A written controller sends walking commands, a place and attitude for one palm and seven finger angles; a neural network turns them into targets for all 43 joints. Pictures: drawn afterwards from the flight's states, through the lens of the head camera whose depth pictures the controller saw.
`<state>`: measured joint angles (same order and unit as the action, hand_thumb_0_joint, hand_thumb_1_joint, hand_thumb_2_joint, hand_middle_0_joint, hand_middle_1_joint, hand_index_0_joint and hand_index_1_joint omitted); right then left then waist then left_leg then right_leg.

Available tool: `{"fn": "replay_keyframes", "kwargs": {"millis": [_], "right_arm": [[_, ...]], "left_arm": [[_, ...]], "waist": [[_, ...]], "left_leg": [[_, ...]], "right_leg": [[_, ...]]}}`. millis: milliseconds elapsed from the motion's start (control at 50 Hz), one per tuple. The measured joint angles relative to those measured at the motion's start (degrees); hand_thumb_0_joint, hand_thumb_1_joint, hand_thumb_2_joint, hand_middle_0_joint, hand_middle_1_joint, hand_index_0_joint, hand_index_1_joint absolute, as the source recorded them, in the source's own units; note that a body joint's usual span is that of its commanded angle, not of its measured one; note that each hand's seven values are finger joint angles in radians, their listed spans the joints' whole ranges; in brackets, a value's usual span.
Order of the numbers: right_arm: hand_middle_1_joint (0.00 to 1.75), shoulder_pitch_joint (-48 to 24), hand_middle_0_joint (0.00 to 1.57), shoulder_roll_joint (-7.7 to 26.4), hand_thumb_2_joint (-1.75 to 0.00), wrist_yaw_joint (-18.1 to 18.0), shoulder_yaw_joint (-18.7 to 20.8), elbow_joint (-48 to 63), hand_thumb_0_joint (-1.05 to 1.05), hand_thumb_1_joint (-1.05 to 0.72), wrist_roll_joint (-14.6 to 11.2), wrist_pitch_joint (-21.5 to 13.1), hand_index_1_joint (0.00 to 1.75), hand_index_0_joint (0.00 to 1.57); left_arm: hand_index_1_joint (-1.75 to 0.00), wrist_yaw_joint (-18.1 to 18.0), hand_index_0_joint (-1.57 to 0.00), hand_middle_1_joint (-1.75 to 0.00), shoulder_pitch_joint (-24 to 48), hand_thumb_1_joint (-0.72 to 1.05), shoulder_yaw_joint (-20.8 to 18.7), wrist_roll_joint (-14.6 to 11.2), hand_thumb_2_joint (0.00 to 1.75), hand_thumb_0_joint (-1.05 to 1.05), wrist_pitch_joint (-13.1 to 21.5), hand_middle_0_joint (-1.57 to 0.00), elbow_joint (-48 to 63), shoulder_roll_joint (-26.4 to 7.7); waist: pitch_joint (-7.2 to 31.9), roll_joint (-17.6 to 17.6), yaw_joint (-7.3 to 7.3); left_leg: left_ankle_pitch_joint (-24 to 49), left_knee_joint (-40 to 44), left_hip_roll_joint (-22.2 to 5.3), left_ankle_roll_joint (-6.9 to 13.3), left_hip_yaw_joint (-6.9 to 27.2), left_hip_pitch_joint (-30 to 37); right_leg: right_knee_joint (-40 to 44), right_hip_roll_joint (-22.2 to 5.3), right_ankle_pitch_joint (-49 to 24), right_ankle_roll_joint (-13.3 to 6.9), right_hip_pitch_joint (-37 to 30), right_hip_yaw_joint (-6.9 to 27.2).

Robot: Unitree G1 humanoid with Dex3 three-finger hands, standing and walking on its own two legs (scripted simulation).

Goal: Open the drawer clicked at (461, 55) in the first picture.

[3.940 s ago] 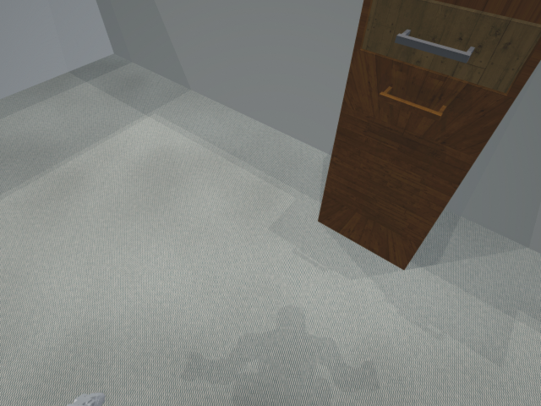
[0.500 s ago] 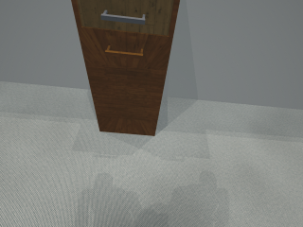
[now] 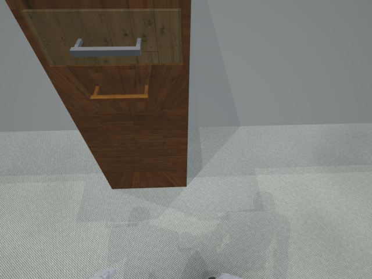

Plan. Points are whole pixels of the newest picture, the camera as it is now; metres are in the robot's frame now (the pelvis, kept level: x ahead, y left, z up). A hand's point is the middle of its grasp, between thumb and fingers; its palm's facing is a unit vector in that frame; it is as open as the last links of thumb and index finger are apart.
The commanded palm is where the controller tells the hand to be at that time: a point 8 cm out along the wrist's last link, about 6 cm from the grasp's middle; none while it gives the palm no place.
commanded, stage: take the last steps up to it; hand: left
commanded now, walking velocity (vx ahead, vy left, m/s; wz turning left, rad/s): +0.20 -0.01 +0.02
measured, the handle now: (107, 47) +0.64 +0.20 +0.15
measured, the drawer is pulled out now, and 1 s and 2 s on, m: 0.00 0.00 0.00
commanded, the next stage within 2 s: come to a stop and stand still in 0.12 s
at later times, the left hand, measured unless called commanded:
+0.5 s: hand out of the picture +0.14 +0.20 -0.17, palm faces +0.07 -0.98 -0.18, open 7.3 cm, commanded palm none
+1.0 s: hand (135, 268) +0.17 +0.12 -0.15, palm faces +0.04 -0.97 -0.24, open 7.3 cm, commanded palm none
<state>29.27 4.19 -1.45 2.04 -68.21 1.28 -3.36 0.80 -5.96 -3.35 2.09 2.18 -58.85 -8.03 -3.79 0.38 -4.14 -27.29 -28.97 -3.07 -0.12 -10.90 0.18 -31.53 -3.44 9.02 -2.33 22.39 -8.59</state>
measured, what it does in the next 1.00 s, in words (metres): walks ahead: left foot, then right foot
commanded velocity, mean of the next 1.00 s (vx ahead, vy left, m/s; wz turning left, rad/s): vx -0.08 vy -0.03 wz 0.00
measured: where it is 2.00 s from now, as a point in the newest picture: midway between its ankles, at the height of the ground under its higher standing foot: outside the picture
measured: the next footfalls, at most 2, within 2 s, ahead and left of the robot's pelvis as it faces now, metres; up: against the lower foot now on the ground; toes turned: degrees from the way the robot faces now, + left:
left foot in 0.32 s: +0.22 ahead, +0.13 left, +0.00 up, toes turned +9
right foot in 0.76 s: +0.17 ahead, -0.16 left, +0.00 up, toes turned -4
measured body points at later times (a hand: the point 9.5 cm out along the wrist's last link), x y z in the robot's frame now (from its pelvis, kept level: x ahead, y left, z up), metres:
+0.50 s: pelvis +0.14 +0.02 +0.01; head +0.18 +0.05 +0.46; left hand +0.13 +0.25 -0.16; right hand +0.26 -0.20 -0.12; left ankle +0.18 +0.12 -0.72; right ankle +0.07 -0.11 -0.67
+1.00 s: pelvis +0.11 -0.06 +0.01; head +0.14 -0.07 +0.46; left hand +0.17 +0.17 -0.13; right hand +0.13 -0.30 -0.15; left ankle +0.07 +0.07 -0.70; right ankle +0.13 -0.16 -0.72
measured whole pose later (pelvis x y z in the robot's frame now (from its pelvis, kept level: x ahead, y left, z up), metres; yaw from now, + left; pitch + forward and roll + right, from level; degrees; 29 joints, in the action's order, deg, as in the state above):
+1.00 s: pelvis +0.11 -0.06 +0.01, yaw +0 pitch +1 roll +1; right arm 14.0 11.4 -1.4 3.6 -60.4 0.6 2.4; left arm -1.9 -11.3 -2.2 1.7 -0.4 -57.3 -8.2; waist -2.0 1.9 -0.4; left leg -23.4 -39.9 -2.0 -1.3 -2.4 -16.2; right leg -29.9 -1.2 14.0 -2.1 16.9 -5.1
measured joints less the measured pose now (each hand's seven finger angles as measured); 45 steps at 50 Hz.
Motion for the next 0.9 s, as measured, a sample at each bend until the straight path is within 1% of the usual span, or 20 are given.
{"fn": "replay_keyframes", "kwargs": {"millis": [20, 60, 80, 120, 160, 220, 280, 320, 380, 420, 480, 560, 600, 640, 720, 760, 800, 820, 860, 900], "right_arm": [[0.3, -0.42, 0.2, 0.16, -0.9, 0.13, -0.03, -0.43, 0.01, -0.9, -0.36, 0.44, 0.3, 0.2], [0.3, -1.94, 0.2, 0.7, -0.9, 0.33, 0.07, -0.56, 0.01, -0.9, -0.72, 1.45, 0.3, 0.2], [0.3, -2.95, 0.2, 1.11, -0.9, 0.39, 0.32, -0.22, 0.01, -0.9, -0.69, 1.85, 0.3, 0.2], [0.29, -5.39, 0.2, 2.08, -0.9, 0.39, 0.74, 1.2, 0.01, -0.9, -0.41, 2.3, 0.3, 0.2], [0.29, -8.38, 0.2, 3.14, -0.9, 0.4, 1.03, 3.19, 0.01, -0.91, -0.11, 2.52, 0.3, 0.19], [0.29, -12.96, 0.19, 4.56, -0.9, 0.67, 1.34, 6.48, 0.01, -0.91, -0.03, 2.24, 0.3, 0.19], [0.29, -16.84, 0.19, 5.88, -0.9, 0.68, 1.27, 8.56, 0.01, -0.92, -0.02, 1.73, 0.3, 0.19], [0.29, -18.74, 0.19, 6.54, -0.9, 0.58, 0.77, 9.22, 0.01, -0.92, -0.18, 1.24, 0.3, 0.19], [0.29, -20.84, 0.19, 5.52, -0.9, 0.23, -0.14, 9.08, 0.01, -0.92, -0.35, 1.0, 0.3, 0.19], [0.29, -22.28, 0.19, 4.58, -0.9, -0.28, -0.73, 9.47, 0.0, -0.92, -0.5, 1.4, 0.3, 0.19], [0.29, -24.45, 0.19, 3.54, -0.9, -0.93, -0.84, 10.71, 0.0, -0.91, -0.33, 2.31, 0.3, 0.19], [0.29, -25.9, 0.2, 2.89, -0.9, -1.0, -0.32, 11.75, 0.0, -0.91, -0.27, 3.45, 0.3, 0.2], [0.3, -25.8, 0.2, 3.02, -0.9, -0.9, 0.07, 11.68, 0.0, -0.9, -0.25, 3.92, 0.3, 0.2], [0.3, -25.37, 0.2, 3.56, -0.9, -0.76, 0.74, 11.48, 0.0, -0.9, -0.17, 4.36, 0.3, 0.2], [0.3, -23.79, 0.2, 5.6, -0.9, -0.02, 1.91, 10.93, 0.0, -0.91, 0.05, 5.34, 0.3, 0.2], [0.3, -22.44, 0.2, 6.35, -0.9, 0.32, 2.34, 10.94, 0.0, -0.9, -0.28, 5.92, 0.3, 0.2], [0.3, -21.4, 0.2, 7.82, -0.9, 0.44, 2.87, 10.86, 0.0, -0.91, -0.5, 6.96, 0.3, 0.2], [0.29, -20.85, 0.2, 8.34, -0.9, 0.45, 3.02, 10.64, 0.0, -0.91, -0.47, 7.4, 0.3, 0.2], [0.29, -19.72, 0.2, 8.9, -0.9, 0.55, 3.08, 10.09, 0.01, -0.91, -0.38, 7.51, 0.3, 0.2], [0.29, -18.37, 0.2, 8.83, -0.9, 0.57, 2.86, 9.6, 0.01, -0.91, -0.43, 6.95, 0.3, 0.19]], "left_arm": [[-0.3, -0.23, -0.2, -0.3, 0.2, 0.91, 0.03, -0.07, 0.9, 0.0, 0.95, -0.2, 0.13, 0.34], [-0.3, -0.54, -0.2, -0.3, -0.47, 0.91, 0.31, -0.49, 0.9, 0.0, 2.09, -0.2, 0.23, 0.79], [-0.3, -0.81, -0.2, -0.3, -1.16, 0.91, 0.4, -0.64, 0.9, 0.0, 2.18, -0.2, 0.05, 1.01], [-0.3, -2.25, -0.2, -0.3, -2.52, 0.94, -0.88, -1.45, 0.9, -0.02, 2.78, -0.2, 0.21, 0.9], [-0.3, -2.88, -0.2, -0.3, -3.86, 0.95, -1.0, -0.94, 0.9, -0.03, 2.82, -0.2, -0.12, -0.19], [-0.3, -2.69, -0.2, -0.3, -6.05, 0.95, -0.36, -0.47, 0.9, -0.03, 2.04, -0.2, -1.63, -1.32], [-0.3, -2.27, -0.2, -0.3, -7.98, 0.94, 0.25, -0.44, 0.9, -0.02, 1.03, -0.2, -3.23, -1.53], [-0.3, -2.37, -0.2, -0.3, -9.2, 0.93, 0.67, -0.64, 0.9, -0.02, 0.17, -0.2, -4.12, -1.34], [-0.3, -2.81, -0.2, -0.3, -10.16, 0.92, 1.14, -1.09, 0.9, -0.01, -1.6, -0.2, -5.1, -1.87], [-0.3, -3.05, -0.2, -0.3, -10.23, 0.92, 1.39, -1.27, 0.9, 0.0, -2.74, -0.2, -4.77, -2.04], [-0.3, -3.05, -0.2, -0.3, -9.39, 0.91, 1.06, -1.12, 0.9, 0.0, -3.77, -0.2, -3.37, -2.05], [-0.3, -2.75, -0.2, -0.3, -7.68, 0.91, -0.16, -1.01, 0.9, 0.0, -4.58, -0.2, -0.73, -2.93], [-0.3, -2.67, -0.2, -0.3, -6.82, 0.91, -0.71, -1.04, 0.9, 0.0, -4.92, -0.2, 0.47, -3.57], [-0.3, -2.64, -0.2, -0.3, -6.11, 0.91, -1.11, -1.06, 0.9, 0.0, -5.1, -0.2, 1.5, -3.99], [-0.3, -2.57, -0.2, -0.3, -5.73, 0.91, -1.09, -0.92, 0.9, 0.0, -4.29, -0.2, 2.92, -4.05], [-0.3, -2.57, -0.2, -0.3, -6.63, 0.91, -0.82, -0.42, 0.9, 0.0, -3.25, -0.2, 3.46, -4.3], [-0.3, -2.54, -0.2, -0.3, -6.59, 0.91, -0.09, -0.09, 0.9, 0.0, -3.29, -0.2, 2.97, -3.05], [-0.3, -2.47, -0.2, -0.3, -6.71, 0.91, 0.23, 0.0, 0.9, 0.0, -3.41, -0.2, 2.81, -2.4], [-0.3, -2.38, -0.2, -0.3, -6.85, 0.91, 0.66, 0.05, 0.9, 0.0, -3.63, -0.2, 2.47, -1.3], [-0.3, -2.43, -0.2, -0.3, -6.64, 0.91, 0.95, 0.04, 0.9, 0.0, -3.68, -0.2, 2.14, -0.52]], "waist": [[-0.59, 0.51, 0.38], [-0.92, 0.76, 1.16], [-0.77, 0.83, 1.58], [-0.11, 1.17, 2.23], [0.66, 1.14, 2.58], [1.55, 0.94, 2.8], [1.68, 0.88, 3.62], [1.5, 0.89, 4.45], [1.6, -1.97, 5.81], [1.37, -3.05, 6.46], [-0.18, -2.55, 6.37], [-2.25, -1.71, 5.93], [-2.7, -1.36, 5.79], [-2.8, -0.78, 5.56], [-1.91, 0.96, 4.99], [-0.54, 0.69, 4.88], [-0.14, 2.57, 4.39], [0.26, 3.09, 4.29], [0.94, 3.5, 4.02], [1.37, 3.16, 3.67]], "left_leg": [[-1.32, -8.65, -0.98, 0.04, 1.34, -3.11], [-2.47, -27.1, -0.95, 0.48, 5.04, -10.96], [-1.13, -33.53, -1.01, 0.69, 6.06, -14.61], [2.32, -38.59, -1.95, 0.57, 6.97, -20.88], [4.16, -36.01, -3.08, -0.08, 6.63, -25.14], [6.62, -25.77, -3.98, -0.7, 5.84, -27.68], [9.91, -15.58, -3.79, -1.0, 5.57, -26.69], [16.74, -7.32, -3.28, -1.33, 5.64, -23.54], [13.78, -5.5, -1.57, 1.09, 3.89, -20.14], [12.89, -4.22, -0.91, 1.9, 2.88, -18.98], [14.5, -1.3, -1.05, 2.14, 2.57, -17.86], [16.36, 1.32, -1.81, 1.54, 2.33, -17.2], [16.83, 1.65, -2.16, 1.04, 2.27, -17.16], [16.91, 1.22, -2.54, 0.46, 2.36, -17.35], [16.01, -1.84, -3.35, -1.07, 2.87, -18.66], [12.62, -6.26, -3.0, -1.9, 3.08, -20.85], [3.95, -13.35, -1.93, -1.36, 6.92, -23.22], [1.91, -17.21, -1.05, -0.93, 8.45, -24.2], [1.84, -23.67, 0.19, -0.47, 9.94, -25.33], [2.47, -25.43, 0.7, -0.57, 9.79, -24.57]], "right_leg": [[-1.97, 0.42, 0.61, -0.42, 0.07, -0.57], [-3.71, 0.85, 4.22, -0.58, -1.13, -1.35], [-2.91, 1.12, 5.22, -0.5, -2.42, -1.66], [0.37, 1.74, 5.15, 0.16, -5.19, -2.44], [3.37, 2.08, 4.73, 0.18, -7.39, -2.79], [6.0, 2.18, 5.02, 0.53, -9.93, -2.7], [6.21, 2.23, 6.64, 1.53, -12.22, -2.4], [4.52, 2.31, 8.73, 2.45, -13.46, -2.02], [0.59, 0.37, 12.2, 3.63, -13.84, -0.33], [-5.46, 0.19, 17.03, 3.87, -11.51, 1.91], [-18.44, 1.51, 21.75, 3.87, -5.74, 4.97], [-28.43, 2.53, 20.51, 4.55, 0.85, 7.43], [-28.93, 2.33, 19.38, 4.75, 2.42, 8.04], [-26.01, 1.74, 18.63, 4.59, 2.35, 8.06], [-12.3, 0.41, 13.47, 3.85, -2.33, 6.34], [-4.73, -0.47, 8.43, 3.12, -4.89, 6.35], [-6.38, 0.16, 9.52, 2.25, -4.35, 5.5], [-6.1, 0.35, 9.76, 1.93, -4.42, 5.28], [-4.05, 0.78, 8.86, 1.48, -4.94, 5.0], [-1.69, 1.14, 7.32, 1.1, -5.45, 4.68]]}}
